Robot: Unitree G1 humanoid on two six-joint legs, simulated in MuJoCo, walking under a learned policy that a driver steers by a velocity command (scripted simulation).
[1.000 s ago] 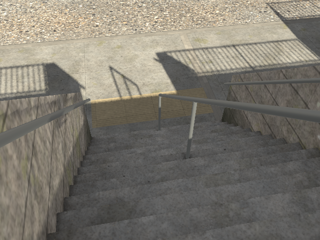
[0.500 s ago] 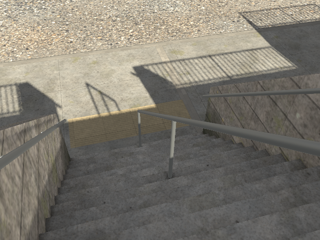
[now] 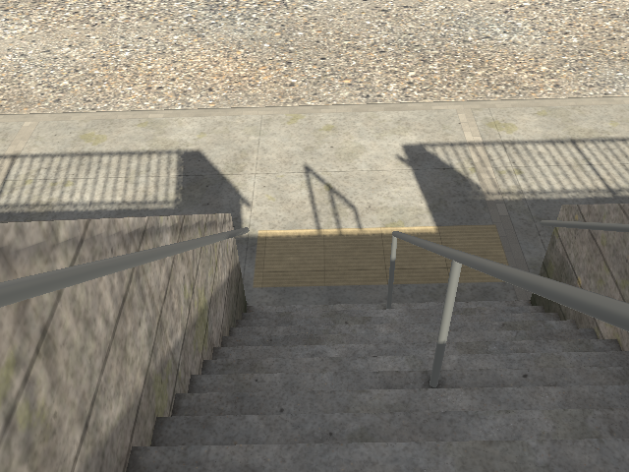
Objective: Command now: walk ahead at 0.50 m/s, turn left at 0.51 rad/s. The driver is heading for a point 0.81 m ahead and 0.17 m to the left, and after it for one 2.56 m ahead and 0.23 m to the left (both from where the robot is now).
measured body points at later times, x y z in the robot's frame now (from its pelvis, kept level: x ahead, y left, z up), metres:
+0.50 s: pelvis +0.21 +0.07 -0.19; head +0.21 +0.10 +0.26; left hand +0.24 +0.33 -0.33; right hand +0.24 -0.18 -0.32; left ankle +0.19 +0.12 -0.89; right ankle +0.35 -0.07 -0.76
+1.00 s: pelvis +0.46 +0.09 -0.39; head +0.46 +0.07 +0.06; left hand +0.30 +0.29 -0.53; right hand +0.64 -0.10 -0.53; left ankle +0.47 +0.24 -0.90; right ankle +0.45 +0.00 -1.09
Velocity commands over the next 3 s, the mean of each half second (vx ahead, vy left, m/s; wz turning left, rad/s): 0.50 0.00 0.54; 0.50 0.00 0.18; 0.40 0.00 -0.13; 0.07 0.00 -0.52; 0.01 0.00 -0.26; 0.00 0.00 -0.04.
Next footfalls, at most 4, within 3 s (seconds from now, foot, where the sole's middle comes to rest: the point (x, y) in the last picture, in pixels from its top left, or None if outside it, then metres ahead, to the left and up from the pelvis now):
0.28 left None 0.23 0.13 -0.93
0.84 right None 0.49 0.02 -1.13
1.32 left None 0.69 0.31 -1.34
1.82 right None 0.94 0.11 -1.54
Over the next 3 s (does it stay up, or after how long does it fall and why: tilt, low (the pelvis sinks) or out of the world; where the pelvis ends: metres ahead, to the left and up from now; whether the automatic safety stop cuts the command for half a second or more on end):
stays up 0.92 0.28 -0.77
